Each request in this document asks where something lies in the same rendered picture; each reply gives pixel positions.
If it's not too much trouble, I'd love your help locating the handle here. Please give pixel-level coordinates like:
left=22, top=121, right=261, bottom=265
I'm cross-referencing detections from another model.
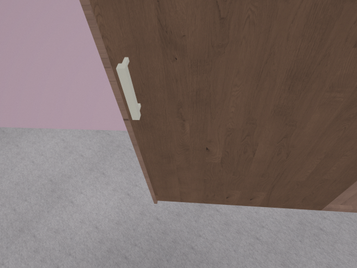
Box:
left=116, top=57, right=141, bottom=120

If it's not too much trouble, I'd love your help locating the wardrobe door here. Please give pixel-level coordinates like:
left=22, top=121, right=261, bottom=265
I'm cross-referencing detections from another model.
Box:
left=330, top=181, right=357, bottom=206
left=89, top=0, right=357, bottom=210

